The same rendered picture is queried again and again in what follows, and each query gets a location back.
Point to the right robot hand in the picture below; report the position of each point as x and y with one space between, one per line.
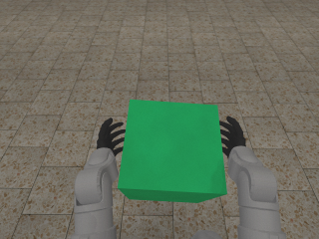
235 135

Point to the robot left forearm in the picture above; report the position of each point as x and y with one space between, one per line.
93 197

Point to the robot right forearm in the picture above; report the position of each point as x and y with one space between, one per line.
257 196

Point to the left robot hand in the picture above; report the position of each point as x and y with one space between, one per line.
105 136

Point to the carton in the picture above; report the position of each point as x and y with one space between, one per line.
172 152

